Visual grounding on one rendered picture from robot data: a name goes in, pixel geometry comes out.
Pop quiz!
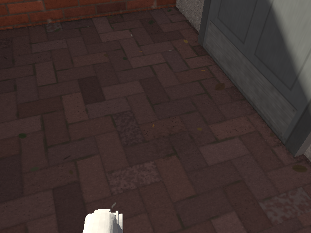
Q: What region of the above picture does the robot left thigh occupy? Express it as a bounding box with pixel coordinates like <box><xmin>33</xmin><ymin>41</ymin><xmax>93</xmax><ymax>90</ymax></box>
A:
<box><xmin>83</xmin><ymin>209</ymin><xmax>123</xmax><ymax>233</ymax></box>

